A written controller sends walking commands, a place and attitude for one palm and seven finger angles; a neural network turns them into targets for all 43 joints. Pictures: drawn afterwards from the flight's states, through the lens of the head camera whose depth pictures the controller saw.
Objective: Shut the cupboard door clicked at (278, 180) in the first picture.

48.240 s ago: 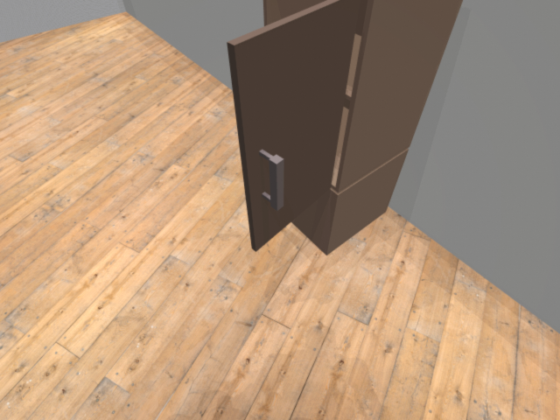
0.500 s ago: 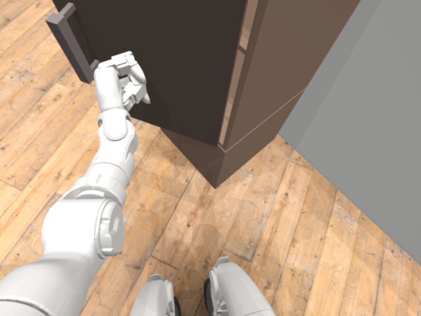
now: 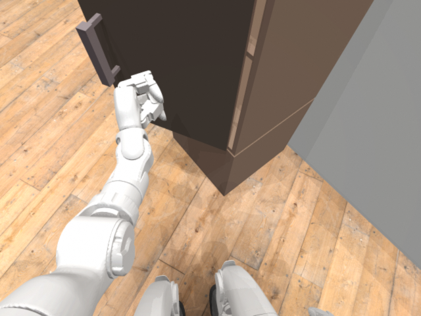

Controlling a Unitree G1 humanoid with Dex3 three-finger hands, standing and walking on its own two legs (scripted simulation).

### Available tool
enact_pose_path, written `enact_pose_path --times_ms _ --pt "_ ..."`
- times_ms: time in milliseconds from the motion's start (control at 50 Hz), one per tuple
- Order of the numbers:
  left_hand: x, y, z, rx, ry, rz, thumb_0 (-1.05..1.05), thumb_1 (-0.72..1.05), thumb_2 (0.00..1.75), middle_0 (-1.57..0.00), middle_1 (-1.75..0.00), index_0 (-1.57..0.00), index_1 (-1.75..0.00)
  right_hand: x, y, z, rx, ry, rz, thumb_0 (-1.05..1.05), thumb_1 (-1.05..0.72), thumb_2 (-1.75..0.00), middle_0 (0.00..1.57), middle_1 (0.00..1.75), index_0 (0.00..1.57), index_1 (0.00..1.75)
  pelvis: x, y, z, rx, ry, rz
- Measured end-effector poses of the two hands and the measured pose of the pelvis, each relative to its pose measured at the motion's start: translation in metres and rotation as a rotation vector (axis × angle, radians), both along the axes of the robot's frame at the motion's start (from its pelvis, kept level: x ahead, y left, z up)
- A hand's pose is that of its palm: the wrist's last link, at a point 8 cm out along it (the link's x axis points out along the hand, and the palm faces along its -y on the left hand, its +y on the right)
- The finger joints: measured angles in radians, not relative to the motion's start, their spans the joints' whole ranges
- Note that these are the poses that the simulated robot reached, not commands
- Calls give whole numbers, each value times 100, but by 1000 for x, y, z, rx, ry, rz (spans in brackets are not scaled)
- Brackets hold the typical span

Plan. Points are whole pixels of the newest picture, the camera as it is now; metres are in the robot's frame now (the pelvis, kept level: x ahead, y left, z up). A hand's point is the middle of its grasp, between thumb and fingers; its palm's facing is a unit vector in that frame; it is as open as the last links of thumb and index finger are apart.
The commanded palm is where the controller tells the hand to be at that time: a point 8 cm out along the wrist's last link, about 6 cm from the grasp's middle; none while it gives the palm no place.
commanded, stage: draw the hand back to the body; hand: left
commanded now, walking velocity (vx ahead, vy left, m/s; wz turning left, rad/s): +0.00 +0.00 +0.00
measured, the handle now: (102, 51) +0.68 +0.16 +0.04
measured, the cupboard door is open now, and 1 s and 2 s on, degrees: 29 29 29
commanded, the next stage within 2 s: step back with the hand held close in 1.48 s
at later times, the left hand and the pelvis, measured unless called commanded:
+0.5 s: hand (74, 152) +0.36 +0.14 +0.15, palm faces +0.02 -0.99 -0.13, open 3.1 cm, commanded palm +0.32 +0.21 +0.17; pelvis +0.03 +0.01 +0.08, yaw +0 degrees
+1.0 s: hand out of the picture +0.25 +0.27 +0.24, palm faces +0.38 -0.85 -0.37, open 5.3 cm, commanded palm +0.20 +0.32 +0.27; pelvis +0.05 +0.03 +0.11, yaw +2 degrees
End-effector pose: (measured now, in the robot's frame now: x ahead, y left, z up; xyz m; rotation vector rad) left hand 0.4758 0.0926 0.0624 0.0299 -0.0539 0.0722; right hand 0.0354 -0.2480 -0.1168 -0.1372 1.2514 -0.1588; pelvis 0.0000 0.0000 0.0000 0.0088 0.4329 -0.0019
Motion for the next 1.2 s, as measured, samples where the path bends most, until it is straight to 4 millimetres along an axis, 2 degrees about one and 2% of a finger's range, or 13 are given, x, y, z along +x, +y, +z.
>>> enact_pose_path --times_ms 60,140,240,320,420,460,580,700,800,900,1020,1140,1200 --pt "-8 15 7 15 -8 14 2 90 90 -130 -150 -130 -150 -9 4 5 19 13 -32 0 -91 -90 20 30 20 30 2 1 8 6 -23 -18" --pt "-32 40 19 27 21 32 2 90 90 -130 -150 -130 -150 -13 10 20 41 19 -56 1 -91 -90 20 30 20 30 8 2 26 8 -74 -33" --pt "-66 66 47 6 4 30 2 90 90 -130 -150 -130 -150 5 8 45 18 -33 -40 1 -91 -90 20 30 20 30 16 3 49 -1 -144 -23" --pt "-88 77 67 3 -29 -3 2 90 90 -130 -150 -130 -150 38 2 64 -20 -128 -8 1 -91 -90 20 30 20 30 21 6 60 -9 -195 -8" --pt "-115 92 83 -5 -22 -28 2 90 90 -128 -147 -127 -148 93 1 89 -48 -297 30 1 -91 -90 20 30 20 30 26 10 69 -12 -250 -4" --pt "-127 98 88 47 9 -38 2 90 90 -125 -145 -125 -145 116 5 101 -48 -355 28 1 -91 -90 20 30 20 30 29 12 74 -8 -280 -5" --pt "-162 124 112 170 86 -15 2 90 90 -113 -132 -113 -132 177 32 138 -33 -511 61 1 -91 -90 20 30 20 30 37 17 92 -10 -371 6" --pt "-192 157 143 208 72 87 2 90 90 -98 -115 -98 -115 212 65 161 11 -608 147 1 -91 -90 20 30 20 30 44 23 102 -13 -433 25" --pt "-218 177 163 236 53 161 2 90 90 -85 -100 -84 -101 217 85 163 47 -621 202 1 -91 -90 20 30 20 30 47 28 107 -13 -463 34" --pt "-241 198 177 284 49 238 2 90 90 -71 -86 -71 -86 207 91 155 61 -583 220 1 -91 -90 20 30 20 30 47 30 110 -14 -480 37" --pt "-269 224 204 373 4 340 2 90 90 -55 -68 -55 -68 190 83 143 55 -538 205 1 -91 -90 20 30 20 30 46 31 110 -14 -490 36" --pt "-298 242 233 470 -59 418 2 90 90 -39 -50 -38 -50 178 69 138 34 -531 176 1 -91 -90 20 30 20 30 43 30 110 -15 -495 33" --pt "-308 245 236 481 -71 448 2 90 90 -32 -42 -32 -43 176 63 138 23 -538 171 1 -91 -90 20 30 20 30 39 30 110 -12 -498 34"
